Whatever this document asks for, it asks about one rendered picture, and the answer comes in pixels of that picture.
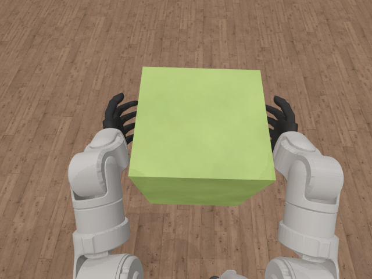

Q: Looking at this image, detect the carton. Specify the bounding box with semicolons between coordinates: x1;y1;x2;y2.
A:
128;67;276;206

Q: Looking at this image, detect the right robot forearm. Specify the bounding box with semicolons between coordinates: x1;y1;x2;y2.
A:
273;131;344;279

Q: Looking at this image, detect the left robot forearm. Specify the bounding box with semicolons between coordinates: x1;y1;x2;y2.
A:
68;128;130;279

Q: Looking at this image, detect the robot right hand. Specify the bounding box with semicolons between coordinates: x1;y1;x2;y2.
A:
266;96;298;152

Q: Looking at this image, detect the robot left upper arm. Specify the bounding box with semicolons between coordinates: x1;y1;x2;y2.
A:
76;253;144;279

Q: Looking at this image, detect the robot right upper arm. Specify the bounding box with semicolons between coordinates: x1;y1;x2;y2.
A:
264;256;335;279

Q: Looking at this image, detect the right robot shin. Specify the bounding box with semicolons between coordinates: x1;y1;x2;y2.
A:
221;270;237;276

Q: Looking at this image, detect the robot left hand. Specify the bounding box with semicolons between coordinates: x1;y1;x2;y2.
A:
103;93;138;144

